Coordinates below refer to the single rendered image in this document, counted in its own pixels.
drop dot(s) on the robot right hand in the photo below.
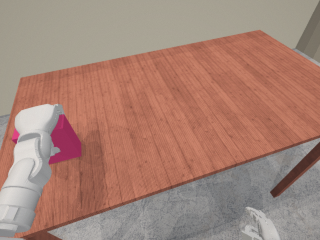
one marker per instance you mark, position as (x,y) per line
(266,228)

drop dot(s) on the sponge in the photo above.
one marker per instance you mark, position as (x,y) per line
(63,137)

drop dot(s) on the table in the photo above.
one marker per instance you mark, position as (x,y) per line
(154,121)

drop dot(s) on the robot left hand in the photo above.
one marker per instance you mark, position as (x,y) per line
(43,117)

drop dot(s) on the robot left forearm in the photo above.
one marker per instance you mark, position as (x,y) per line
(23,187)

